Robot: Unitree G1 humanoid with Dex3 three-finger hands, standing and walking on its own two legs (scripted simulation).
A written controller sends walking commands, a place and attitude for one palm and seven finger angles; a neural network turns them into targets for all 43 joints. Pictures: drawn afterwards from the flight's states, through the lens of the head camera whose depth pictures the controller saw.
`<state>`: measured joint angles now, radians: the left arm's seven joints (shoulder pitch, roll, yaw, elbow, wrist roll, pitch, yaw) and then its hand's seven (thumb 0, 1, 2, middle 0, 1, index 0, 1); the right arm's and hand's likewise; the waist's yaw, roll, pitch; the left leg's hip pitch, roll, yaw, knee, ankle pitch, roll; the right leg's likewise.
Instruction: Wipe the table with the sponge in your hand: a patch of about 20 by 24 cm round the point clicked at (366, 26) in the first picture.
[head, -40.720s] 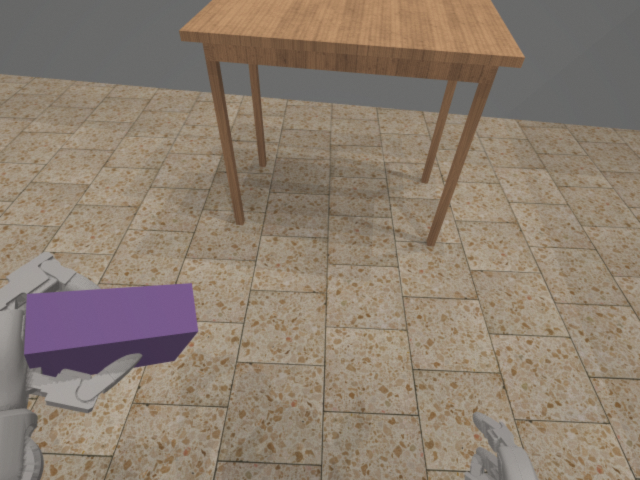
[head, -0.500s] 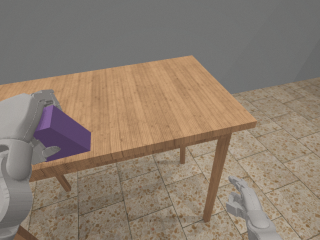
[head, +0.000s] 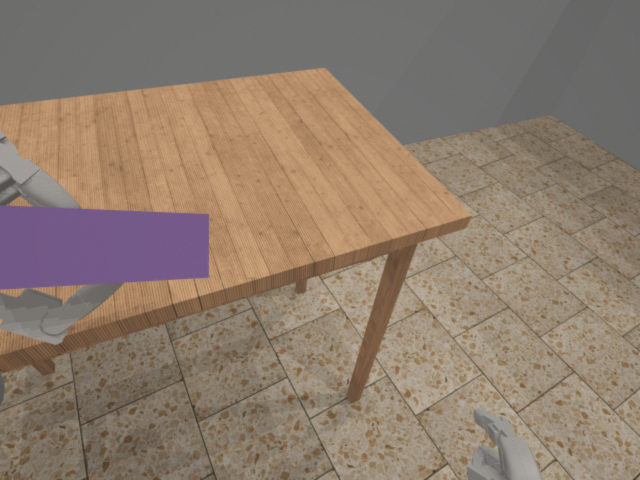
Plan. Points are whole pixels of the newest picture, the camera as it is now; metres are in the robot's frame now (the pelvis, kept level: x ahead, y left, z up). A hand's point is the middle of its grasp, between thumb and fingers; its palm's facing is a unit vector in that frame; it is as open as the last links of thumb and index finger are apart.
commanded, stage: step back with the hand held close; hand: left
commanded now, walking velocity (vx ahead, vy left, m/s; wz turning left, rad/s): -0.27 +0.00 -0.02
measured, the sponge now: (132, 245) +0.24 +0.19 +0.24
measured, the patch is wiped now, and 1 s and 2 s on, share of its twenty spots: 1.00 1.00 1.00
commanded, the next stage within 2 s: stop stepping back and stand still in 0.98 s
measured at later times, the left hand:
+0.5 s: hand out of the picture +0.15 +0.25 +0.29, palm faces +0.59 -0.77 -0.25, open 9.1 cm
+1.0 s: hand out of the picture +0.05 +0.23 +0.29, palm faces +0.50 -0.83 -0.25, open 9.1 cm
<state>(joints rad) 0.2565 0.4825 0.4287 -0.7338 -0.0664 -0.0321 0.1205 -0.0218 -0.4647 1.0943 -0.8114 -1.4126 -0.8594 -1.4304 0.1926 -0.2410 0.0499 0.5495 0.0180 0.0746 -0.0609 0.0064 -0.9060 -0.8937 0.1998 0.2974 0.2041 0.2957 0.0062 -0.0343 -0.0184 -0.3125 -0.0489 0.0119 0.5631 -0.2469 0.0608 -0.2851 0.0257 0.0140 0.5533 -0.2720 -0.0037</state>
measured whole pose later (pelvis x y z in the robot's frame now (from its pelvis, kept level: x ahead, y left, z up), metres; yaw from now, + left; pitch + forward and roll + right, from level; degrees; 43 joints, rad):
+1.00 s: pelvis -0.18 +0.00 -0.01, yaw -1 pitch +0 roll -3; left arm 0.11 0.41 0.48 -0.66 -0.06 -0.16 0.13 -0.02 -0.47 1.09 -0.81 -1.42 -0.86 -1.43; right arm 0.15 -0.18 0.02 0.62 0.02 -0.04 -0.01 0.01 -0.91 -0.89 0.20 0.30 0.20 0.30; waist 0.02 0.02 0.02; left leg -0.50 0.07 -0.02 0.71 -0.27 -0.03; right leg -0.30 0.09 0.02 0.56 -0.26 -0.02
